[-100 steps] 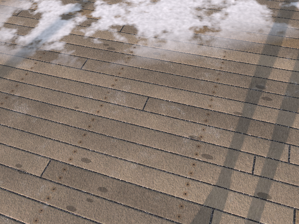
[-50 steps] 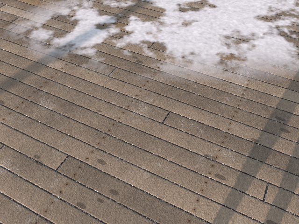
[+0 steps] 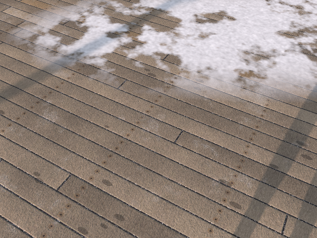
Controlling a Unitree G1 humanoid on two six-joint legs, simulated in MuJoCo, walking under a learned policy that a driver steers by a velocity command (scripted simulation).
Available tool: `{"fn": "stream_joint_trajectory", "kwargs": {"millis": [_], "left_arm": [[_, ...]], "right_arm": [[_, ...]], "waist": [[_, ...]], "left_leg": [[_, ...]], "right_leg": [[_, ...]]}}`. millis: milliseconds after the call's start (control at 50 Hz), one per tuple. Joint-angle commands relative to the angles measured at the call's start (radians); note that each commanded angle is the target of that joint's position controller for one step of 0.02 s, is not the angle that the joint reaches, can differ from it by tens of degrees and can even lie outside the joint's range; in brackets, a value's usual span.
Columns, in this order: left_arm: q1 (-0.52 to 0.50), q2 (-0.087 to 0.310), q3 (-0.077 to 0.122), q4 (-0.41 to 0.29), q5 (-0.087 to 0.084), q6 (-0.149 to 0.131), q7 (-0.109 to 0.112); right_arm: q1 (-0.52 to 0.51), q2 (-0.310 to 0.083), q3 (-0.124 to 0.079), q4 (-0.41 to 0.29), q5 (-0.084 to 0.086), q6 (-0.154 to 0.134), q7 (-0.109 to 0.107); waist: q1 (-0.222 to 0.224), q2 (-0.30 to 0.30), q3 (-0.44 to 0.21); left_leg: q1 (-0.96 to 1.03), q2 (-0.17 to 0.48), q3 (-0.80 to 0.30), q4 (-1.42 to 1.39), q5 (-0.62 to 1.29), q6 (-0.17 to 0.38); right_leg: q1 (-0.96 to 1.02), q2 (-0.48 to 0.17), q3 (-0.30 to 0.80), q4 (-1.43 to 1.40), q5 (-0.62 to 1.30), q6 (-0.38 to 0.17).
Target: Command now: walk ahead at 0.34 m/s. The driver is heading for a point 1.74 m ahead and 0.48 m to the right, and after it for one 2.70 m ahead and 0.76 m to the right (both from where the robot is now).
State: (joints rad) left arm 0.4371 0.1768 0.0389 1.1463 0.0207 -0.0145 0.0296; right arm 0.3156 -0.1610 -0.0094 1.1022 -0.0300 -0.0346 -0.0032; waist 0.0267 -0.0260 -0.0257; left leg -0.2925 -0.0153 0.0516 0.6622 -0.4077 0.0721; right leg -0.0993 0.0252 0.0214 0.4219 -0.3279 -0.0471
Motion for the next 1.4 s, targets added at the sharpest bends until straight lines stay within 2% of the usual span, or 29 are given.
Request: {"fn": "stream_joint_trajectory", "kwargs": {"millis": [20, 40, 60, 80, 100, 120, 140, 240, 380, 440, 480, 500, 520, 540, 560, 580, 640, 680, 760, 860, 920, 940, 960, 980, 1000, 1040, 1280, 1340, 1400], "left_arm": [[-0.062, 0.122, 0.027, -0.052, -0.011, -0.02, -0.003], [-0.081, 0.102, 0.022, -0.067, -0.006, -0.028, -0.005], [-0.106, 0.038, 0.003, -0.093, -0.002, -0.042, -0.014], [-0.107, 0.025, 0.002, -0.133, 0.002, -0.049, -0.024], [-0.149, 0.09, 0.015, -0.139, 0.03, -0.048, -0.033], [-0.174, 0.068, 0.012, -0.144, 0.026, -0.054, -0.044], [-0.166, 0.047, 0.008, -0.137, 0.015, -0.061, -0.052], [-0.211, 0.053, 0.019, -0.154, 0.015, -0.038, -0.063], [-0.495, 0.03, -0.006, -0.276, -0.005, -0.03, -0.062], [-0.406, 0.076, 0.01, -0.266, -0.006, -0.036, -0.045], [-0.132, 0.107, 0.033, -0.173, -0.002, -0.057, -0.029], [0.001, 0.145, 0.047, -0.132, 0.021, -0.069, -0.019], [0.075, 0.25, 0.07, -0.128, 0.049, -0.071, -0.019], [0.04, 0.237, 0.073, -0.13, -0.005, -0.057, -0.03], [-0.105, 0.194, 0.058, -0.157, -0.023, -0.057, -0.031], [-0.173, 0.116, 0.037, -0.164, -0.02, -0.063, -0.032], [-0.156, 0.023, 0.001, -0.126, -0.01, -0.079, -0.017], [-0.141, 0.045, -0.005, -0.115, -0.002, -0.092, -0.018], [-0.124, 0.076, -0.018, -0.108, 0.006, -0.088, -0.018], [-0.063, 0.07, -0.029, -0.087, 0.005, -0.055, -0.007], [-0.069, 0.06, -0.034, -0.086, -0.002, -0.04, 0.002], [-0.046, 0.049, -0.035, -0.086, -0.001, -0.04, 0.003], [0.042, 0.017, -0.035, -0.075, -0.01, -0.038, 0.0], [0.06, -0.009, -0.041, -0.053, -0.009, -0.028, 0.002], [0.028, 0.028, -0.032, -0.051, -0.011, -0.023, 0.006], [-0.01, 0.034, -0.028, -0.058, -0.01, -0.019, 0.006], [-0.031, 0.009, -0.035, -0.024, -0.013, -0.01, 0.018], [-0.007, 0.03, -0.024, -0.014, -0.007, -0.006, 0.014], [0.035, 0.052, -0.009, -0.024, -0.009, -0.005, 0.004]], "right_arm": [[0.093, -0.021, -0.015, -0.021, 0.017, -0.035, 0.006], [0.193, -0.043, -0.027, 0.012, 0.016, -0.039, 0.0], [0.32, -0.119, -0.047, 0.031, 0.001, -0.047, -0.011], [0.429, -0.218, -0.072, 0.061, 0.012, -0.036, -0.01], [0.332, -0.158, -0.06, 0.039, 0.008, -0.028, -0.013], [0.232, -0.134, -0.052, -0.002, 0.007, -0.034, -0.007], [0.174, -0.122, -0.047, -0.024, 0.007, -0.043, -0.005], [0.247, -0.073, -0.021, 0.007, 0.015, -0.073, -0.014], [0.277, -0.093, -0.01, 0.015, 0.012, -0.078, -0.023], [0.244, -0.125, -0.018, 0.014, 0.011, -0.085, -0.026], [0.211, -0.142, -0.025, 0.013, 0.016, -0.078, -0.029], [0.215, -0.125, -0.02, 0.006, 0.028, -0.078, -0.026], [0.338, -0.004, 0.0, -0.01, 0.06, -0.07, -0.022], [0.357, -0.077, -0.026, 0.008, 0.053, -0.058, -0.028], [0.259, -0.086, -0.031, -0.025, 0.031, -0.053, -0.029], [0.182, -0.08, -0.032, -0.042, 0.012, -0.053, -0.027], [0.168, -0.036, -0.036, -0.04, -0.012, -0.016, -0.013], [0.181, -0.004, -0.031, -0.032, -0.005, 0.007, -0.01], [0.076, -0.017, -0.023, -0.052, 0.005, 0.031, -0.024], [-0.02, -0.035, -0.014, -0.052, 0.013, 0.043, -0.033], [-0.01, -0.018, -0.002, -0.035, 0.006, 0.031, -0.038], [0.021, -0.042, -0.003, -0.024, 0.002, 0.02, -0.042], [0.005, -0.084, -0.008, -0.02, 0.01, 0.012, -0.044], [-0.014, -0.06, -0.005, -0.008, 0.025, 0.014, -0.038], [-0.017, -0.025, 0.003, -0.012, 0.025, 0.011, -0.033], [-0.009, -0.034, 0.003, 0.001, 0.024, 0.01, -0.038], [0.038, -0.033, 0.004, 0.042, 0.023, 0.011, -0.046], [0.06, -0.046, -0.006, 0.049, 0.017, 0.017, -0.042], [0.032, -0.037, -0.013, 0.014, 0.011, 0.016, -0.025]], "waist": [[-0.093, -0.056, 0.188], [-0.128, -0.001, 0.165], [-0.176, 0.2, 0.114], [-0.179, 0.36, 0.095], [-0.122, 0.178, 0.179], [-0.085, 0.091, 0.212], [-0.056, 0.064, 0.204], [-0.03, 0.094, 0.136], [-0.065, 0.135, 0.181], [-0.004, 0.138, 0.117], [0.108, 0.118, -0.008], [0.149, 0.098, -0.082], [0.09, -0.129, -0.233], [0.072, -0.059, -0.318], [0.019, -0.016, -0.157], [0.005, 0.016, -0.039], [-0.056, 0.017, 0.033], [-0.086, 0.006, 0.016], [-0.082, -0.059, 0.006], [-0.036, -0.068, 0.017], [-0.054, -0.009, 0.076], [-0.044, 0.031, 0.071], [0.021, 0.11, 0.084], [0.017, 0.154, 0.086], [-0.001, 0.105, 0.118], [-0.009, 0.103, 0.106], [-0.019, 0.024, 0.091], [-0.015, 0.016, 0.097], [0.01, -0.03, 0.23]], "left_leg": [[0.17, -0.029, 0.044, -0.195, 0.097, 0.009], [0.338, -0.018, -0.003, -0.248, 0.093, 0.01], [0.462, 0.196, -0.313, -0.419, -0.104, 0.038], [0.491, 0.384, -0.684, -0.551, -0.308, 0.138], [0.383, 0.39, -0.675, -0.543, -0.34, 0.158], [0.308, 0.351, -0.58, -0.542, -0.257, 0.146], [0.28, 0.307, -0.482, -0.554, -0.114, 0.128], [0.343, 0.209, -0.209, -0.511, 0.495, 0.095], [0.276, 0.182, -0.101, -0.514, 0.779, 0.09], [0.34, 0.208, -0.073, -0.376, 1.111, 0.075], [0.337, 0.178, -0.046, -0.052, 1.188, 0.045], [0.187, 0.139, -0.038, 0.174, 0.933, 0.032], [-0.12, -0.022, 0.025, 0.618, 0.094, -0.012], [-0.18, -0.076, -0.096, 0.797, -0.118, -0.01], [-0.222, -0.012, -0.123, 0.773, -0.036, -0.009], [-0.23, 0.017, -0.108, 0.716, 0.005, -0.01], [-0.097, 0.054, -0.101, 0.544, 0.046, -0.021], [-0.034, 0.042, -0.082, 0.448, 0.062, -0.035], [-0.002, 0.035, -0.039, 0.162, 0.13, -0.044], [0.055, 0.042, -0.028, 0.005, 0.148, -0.05], [0.168, 0.064, -0.054, -0.251, 0.262, -0.042], [0.232, 0.13, -0.121, -0.284, 0.365, -0.038], [0.226, 0.187, -0.187, -0.262, 0.489, -0.008], [0.118, 0.179, -0.183, -0.278, 0.408, 0.007], [0.076, 0.146, -0.158, -0.294, 0.366, -0.009], [0.085, 0.122, -0.139, -0.306, 0.376, -0.023], [0.141, 0.121, -0.134, -0.323, 0.429, -0.015], [0.114, 0.067, -0.105, -0.29, 0.101, 0.012], [-0.086, 0.033, -0.099, -0.202, -0.183, 0.042]], "right_leg": [[-0.291, -0.191, 0.208, -0.161, -0.247, -0.136], [-0.394, -0.142, 0.148, -0.049, -0.206, -0.113], [-0.496, -0.035, 0.001, 0.268, -0.133, -0.071], [-0.66, 0.044, -0.087, 0.52, -0.233, -0.053], [-0.691, -0.033, -0.026, 0.67, -0.183, -0.064], [-0.689, -0.068, -0.002, 0.697, -0.078, -0.066], [-0.653, -0.091, 0.004, 0.683, 0.006, -0.054], [-0.642, -0.083, -0.072, 0.625, 0.129, -0.007], [-0.494, -0.022, -0.169, 0.234, 0.249, -0.02], [-0.325, 0.028, -0.175, 0.175, 0.219, -0.08], [-0.063, 0.056, -0.16, 0.068, 0.298, -0.112], [0.153, -0.052, -0.065, 0.054, 0.36, -0.135], [0.443, -0.409, 0.363, 0.092, 0.704, -0.286], [0.407, -0.459, 0.554, -0.011, 0.79, -0.369], [0.237, -0.423, 0.411, -0.058, 0.732, -0.34], [0.102, -0.376, 0.309, -0.096, 0.748, -0.302], [-0.107, -0.272, 0.104, -0.156, 0.839, -0.21], [-0.152, -0.249, 0.04, -0.153, 0.952, -0.204], [-0.149, -0.201, -0.038, -0.133, 0.942, -0.155], [-0.151, -0.223, 0.024, -0.145, 0.529, -0.149], [-0.206, -0.205, 0.058, -0.117, 0.272, -0.105], [-0.228, -0.181, 0.061, -0.098, 0.214, -0.073], [-0.236, -0.111, 0.023, -0.104, 0.141, -0.045], [-0.124, -0.083, -0.002, -0.127, 0.106, -0.03], [-0.095, -0.092, 0.012, -0.117, 0.14, -0.029], [-0.056, -0.108, 0.018, -0.105, 0.213, -0.032], [-0.02, -0.125, 0.013, -0.11, 0.257, -0.018], [-0.042, -0.086, 0.001, -0.09, -0.054, -0.047], [-0.103, -0.146, 0.128, -0.141, -0.397, -0.116]]}}
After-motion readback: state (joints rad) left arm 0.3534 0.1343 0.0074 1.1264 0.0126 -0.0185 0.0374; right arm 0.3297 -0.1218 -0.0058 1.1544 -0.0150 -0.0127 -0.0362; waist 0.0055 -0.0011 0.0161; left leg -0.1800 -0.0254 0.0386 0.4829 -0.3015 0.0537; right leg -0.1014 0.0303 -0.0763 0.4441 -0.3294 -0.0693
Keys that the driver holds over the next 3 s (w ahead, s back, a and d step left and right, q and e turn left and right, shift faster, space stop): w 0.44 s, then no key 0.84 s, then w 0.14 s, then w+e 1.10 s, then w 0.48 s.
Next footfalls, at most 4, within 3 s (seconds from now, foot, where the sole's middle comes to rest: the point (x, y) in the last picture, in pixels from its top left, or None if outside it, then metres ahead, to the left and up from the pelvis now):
0.50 right None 0.41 -0.05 -0.78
0.94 left None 0.44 0.13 -0.78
1.60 left None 0.53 0.15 -0.78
2.08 right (177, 185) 0.81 -0.06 -0.78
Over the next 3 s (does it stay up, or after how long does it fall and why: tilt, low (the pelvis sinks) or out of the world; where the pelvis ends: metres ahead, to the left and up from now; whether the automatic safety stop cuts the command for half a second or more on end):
stays up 1.14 -0.19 0.01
